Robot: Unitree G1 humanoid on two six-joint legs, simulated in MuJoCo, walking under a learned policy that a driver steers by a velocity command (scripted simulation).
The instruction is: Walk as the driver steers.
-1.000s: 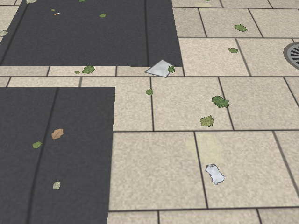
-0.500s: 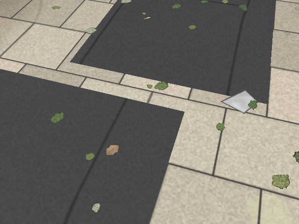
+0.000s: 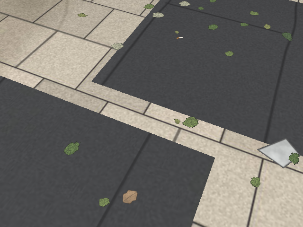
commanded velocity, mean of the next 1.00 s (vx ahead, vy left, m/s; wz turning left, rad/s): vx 0.20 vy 0.00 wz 0.24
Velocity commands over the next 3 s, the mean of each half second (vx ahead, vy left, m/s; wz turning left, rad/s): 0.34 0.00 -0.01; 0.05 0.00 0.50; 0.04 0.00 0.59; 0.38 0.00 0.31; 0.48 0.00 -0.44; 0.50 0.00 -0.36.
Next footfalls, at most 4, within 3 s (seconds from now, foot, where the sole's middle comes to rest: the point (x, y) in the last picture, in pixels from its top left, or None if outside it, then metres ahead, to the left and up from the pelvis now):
0.24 right None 0.33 -0.16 -0.78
0.74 left None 0.35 0.08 -0.78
1.22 right None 0.42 -0.14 -0.78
1.66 left None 0.29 0.12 -0.78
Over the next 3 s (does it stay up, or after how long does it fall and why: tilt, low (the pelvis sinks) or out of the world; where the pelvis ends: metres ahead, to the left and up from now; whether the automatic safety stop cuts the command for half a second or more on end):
stays up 0.89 0.43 -0.01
